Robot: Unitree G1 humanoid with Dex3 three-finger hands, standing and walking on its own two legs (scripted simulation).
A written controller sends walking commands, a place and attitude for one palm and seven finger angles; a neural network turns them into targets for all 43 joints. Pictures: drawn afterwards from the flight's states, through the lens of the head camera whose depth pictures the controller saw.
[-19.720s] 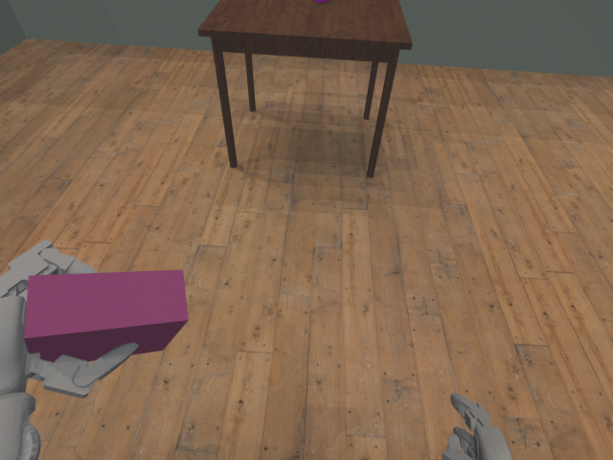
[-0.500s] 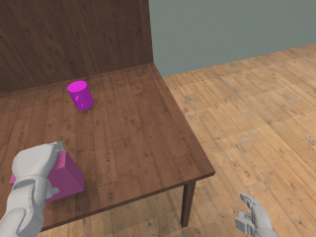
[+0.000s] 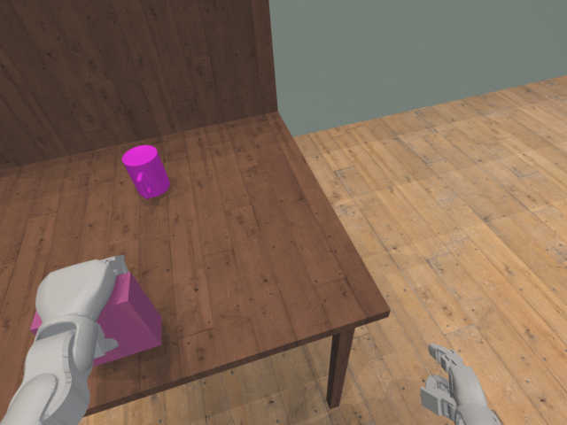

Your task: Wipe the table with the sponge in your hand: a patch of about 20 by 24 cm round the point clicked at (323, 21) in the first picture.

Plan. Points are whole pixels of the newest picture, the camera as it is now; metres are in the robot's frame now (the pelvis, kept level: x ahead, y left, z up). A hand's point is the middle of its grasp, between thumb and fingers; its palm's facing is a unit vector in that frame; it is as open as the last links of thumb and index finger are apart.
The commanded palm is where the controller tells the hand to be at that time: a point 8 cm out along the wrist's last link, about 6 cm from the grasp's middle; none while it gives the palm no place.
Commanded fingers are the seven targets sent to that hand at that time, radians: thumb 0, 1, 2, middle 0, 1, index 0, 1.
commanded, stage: lower the sponge onto the table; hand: left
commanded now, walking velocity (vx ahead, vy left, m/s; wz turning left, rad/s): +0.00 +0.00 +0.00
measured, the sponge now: (110, 329) +0.22 +0.31 +0.00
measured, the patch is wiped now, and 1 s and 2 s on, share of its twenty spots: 0.00 0.00 0.10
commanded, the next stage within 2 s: wipe forward along the first lane in 1.30 s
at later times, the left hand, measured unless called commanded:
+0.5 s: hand (106, 318) +0.22 +0.30 +0.04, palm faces -0.07 -0.08 -0.99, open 9.6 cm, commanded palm +0.21 +0.30 +0.10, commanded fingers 0.00 0.10 1.30 -1.20 -1.60 -1.20 -1.60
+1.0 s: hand (113, 325) +0.22 +0.30 +0.02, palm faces -0.09 -0.08 -0.99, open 9.6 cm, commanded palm +0.21 +0.30 +0.08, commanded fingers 0.00 0.10 1.30 -1.20 -1.60 -1.20 -1.60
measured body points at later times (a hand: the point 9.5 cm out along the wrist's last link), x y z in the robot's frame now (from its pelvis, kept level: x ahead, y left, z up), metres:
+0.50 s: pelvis +0.00 -0.01 +0.00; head +0.00 -0.03 +0.45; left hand +0.22 +0.30 +0.09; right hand +0.23 -0.22 -0.10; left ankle +0.00 +0.10 -0.74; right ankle -0.02 -0.10 -0.74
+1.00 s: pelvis +0.00 -0.01 +0.00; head +0.00 -0.04 +0.45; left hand +0.22 +0.30 +0.07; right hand +0.21 -0.24 -0.10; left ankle +0.00 +0.10 -0.74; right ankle -0.02 -0.10 -0.74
